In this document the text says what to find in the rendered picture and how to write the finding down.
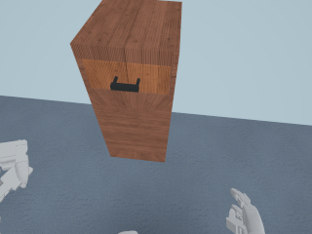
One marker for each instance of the cabinet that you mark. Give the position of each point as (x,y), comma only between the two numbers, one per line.
(134,125)

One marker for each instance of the robot left hand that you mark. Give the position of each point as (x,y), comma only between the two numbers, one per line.
(14,160)

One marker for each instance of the handle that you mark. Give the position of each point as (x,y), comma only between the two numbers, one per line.
(114,86)

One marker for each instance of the robot right hand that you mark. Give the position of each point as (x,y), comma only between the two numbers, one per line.
(248,219)

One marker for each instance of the drawer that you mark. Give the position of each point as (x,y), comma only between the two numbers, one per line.
(153,79)

